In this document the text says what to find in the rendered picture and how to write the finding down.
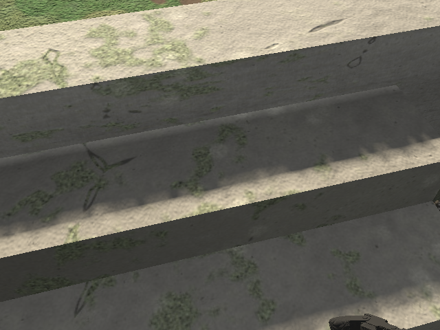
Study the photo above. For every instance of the robot right hand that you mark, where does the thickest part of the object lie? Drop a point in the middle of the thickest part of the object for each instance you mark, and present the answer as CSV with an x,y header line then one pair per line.
x,y
366,322

